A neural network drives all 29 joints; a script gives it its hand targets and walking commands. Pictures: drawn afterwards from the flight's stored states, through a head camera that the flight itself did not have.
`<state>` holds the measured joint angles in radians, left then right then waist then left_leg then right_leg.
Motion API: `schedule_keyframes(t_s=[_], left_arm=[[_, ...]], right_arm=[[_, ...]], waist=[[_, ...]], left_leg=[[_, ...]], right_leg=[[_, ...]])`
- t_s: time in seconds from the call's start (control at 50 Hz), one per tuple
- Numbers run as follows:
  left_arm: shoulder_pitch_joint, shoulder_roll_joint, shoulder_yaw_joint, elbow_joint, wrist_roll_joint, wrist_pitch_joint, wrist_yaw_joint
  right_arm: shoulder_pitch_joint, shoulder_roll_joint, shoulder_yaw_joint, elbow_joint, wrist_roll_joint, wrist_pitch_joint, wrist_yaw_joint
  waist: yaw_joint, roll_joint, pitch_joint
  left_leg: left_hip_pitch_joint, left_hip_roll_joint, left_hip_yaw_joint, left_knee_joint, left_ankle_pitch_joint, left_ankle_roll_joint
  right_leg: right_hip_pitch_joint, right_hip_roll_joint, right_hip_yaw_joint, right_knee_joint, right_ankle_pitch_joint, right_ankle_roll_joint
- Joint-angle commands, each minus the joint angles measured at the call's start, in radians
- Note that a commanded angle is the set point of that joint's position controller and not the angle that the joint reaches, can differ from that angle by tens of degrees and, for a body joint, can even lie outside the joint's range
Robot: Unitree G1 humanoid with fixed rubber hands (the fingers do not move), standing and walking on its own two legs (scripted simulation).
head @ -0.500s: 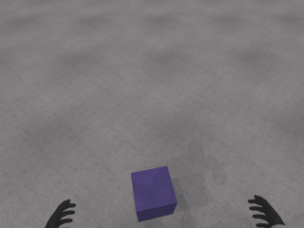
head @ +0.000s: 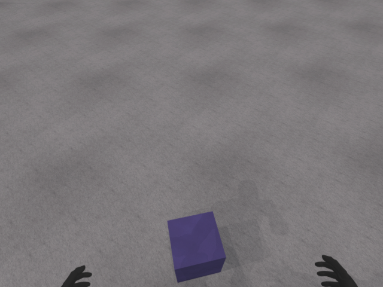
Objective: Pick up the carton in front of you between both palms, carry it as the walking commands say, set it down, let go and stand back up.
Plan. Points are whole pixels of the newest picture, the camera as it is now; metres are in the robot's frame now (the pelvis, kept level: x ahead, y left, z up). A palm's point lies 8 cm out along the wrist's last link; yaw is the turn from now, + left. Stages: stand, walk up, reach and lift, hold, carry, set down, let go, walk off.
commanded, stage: stand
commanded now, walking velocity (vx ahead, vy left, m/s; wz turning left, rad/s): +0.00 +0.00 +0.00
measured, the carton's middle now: (194, 247) +0.38 +0.01 -0.65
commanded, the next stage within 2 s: none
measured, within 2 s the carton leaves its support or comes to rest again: neither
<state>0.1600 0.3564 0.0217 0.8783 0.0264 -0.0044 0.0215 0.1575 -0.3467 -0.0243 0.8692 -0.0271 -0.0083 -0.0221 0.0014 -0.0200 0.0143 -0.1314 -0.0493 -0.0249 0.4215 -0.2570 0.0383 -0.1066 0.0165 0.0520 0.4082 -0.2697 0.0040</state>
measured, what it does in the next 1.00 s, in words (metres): stands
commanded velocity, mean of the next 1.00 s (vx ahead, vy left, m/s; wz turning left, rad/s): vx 0.00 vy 0.00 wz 0.00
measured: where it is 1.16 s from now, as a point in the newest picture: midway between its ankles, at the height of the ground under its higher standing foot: outside the picture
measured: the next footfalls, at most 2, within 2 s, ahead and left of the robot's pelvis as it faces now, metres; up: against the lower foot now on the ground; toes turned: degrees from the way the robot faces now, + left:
none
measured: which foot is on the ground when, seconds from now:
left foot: down 0.00-1.00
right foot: down 0.00-1.00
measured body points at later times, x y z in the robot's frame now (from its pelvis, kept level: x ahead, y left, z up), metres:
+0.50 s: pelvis -0.02 +0.00 +0.00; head -0.02 +0.00 +0.45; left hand +0.09 +0.30 -0.11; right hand +0.09 -0.32 -0.10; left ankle -0.02 +0.10 -0.74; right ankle -0.03 -0.13 -0.74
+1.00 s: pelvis -0.02 -0.01 +0.01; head -0.02 +0.00 +0.46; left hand +0.08 +0.30 -0.12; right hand +0.08 -0.32 -0.11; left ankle -0.02 +0.10 -0.74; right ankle -0.03 -0.13 -0.74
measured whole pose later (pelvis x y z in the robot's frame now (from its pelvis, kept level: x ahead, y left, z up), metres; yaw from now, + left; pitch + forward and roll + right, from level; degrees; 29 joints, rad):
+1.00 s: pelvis -0.02 -0.01 +0.01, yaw +0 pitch -2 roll +0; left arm 0.13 0.39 0.00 1.04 0.02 -0.02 0.01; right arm 0.12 -0.38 -0.01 1.04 -0.01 -0.02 -0.01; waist 0.00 -0.01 0.03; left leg -0.11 -0.03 -0.03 0.34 -0.18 0.02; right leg -0.09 0.02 0.05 0.33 -0.20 0.00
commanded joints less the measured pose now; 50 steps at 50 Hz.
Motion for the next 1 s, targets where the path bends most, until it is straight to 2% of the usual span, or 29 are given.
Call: schedule_keyframes(t_s=[0.0,0.36,0.98], left_arm=[[-0.033,0.149,0.029,-0.040,-0.001,-0.013,0.003],[-0.042,0.174,0.013,0.040,-0.006,-0.021,-0.002],[-0.060,0.198,0.005,0.119,-0.010,-0.024,-0.005]], right_arm=[[-0.038,-0.166,-0.034,-0.038,0.001,-0.013,-0.003],[-0.060,-0.189,-0.023,0.053,0.008,-0.017,0.004],[-0.076,-0.208,-0.013,0.130,0.015,-0.017,0.008]], waist=[[-0.001,0.022,-0.030],[-0.001,0.019,-0.008],[-0.001,0.019,-0.014]], left_leg=[[0.003,0.140,-0.121,-0.072,0.260,-0.014],[0.008,0.148,-0.128,-0.120,0.181,-0.013],[0.026,0.157,-0.128,-0.136,0.196,-0.010]], right_leg=[[-0.001,-0.103,0.086,-0.049,0.224,-0.018],[-0.008,-0.114,0.102,-0.100,0.173,-0.023],[-0.002,-0.123,0.107,-0.129,0.195,-0.028]])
